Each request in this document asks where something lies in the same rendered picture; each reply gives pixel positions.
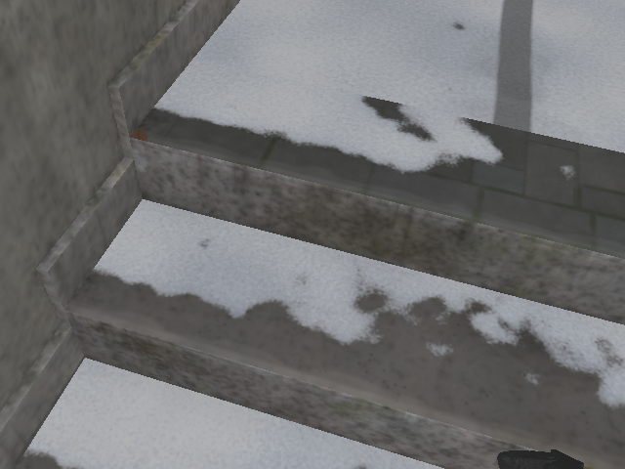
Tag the right robot hand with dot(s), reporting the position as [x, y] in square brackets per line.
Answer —
[525, 459]

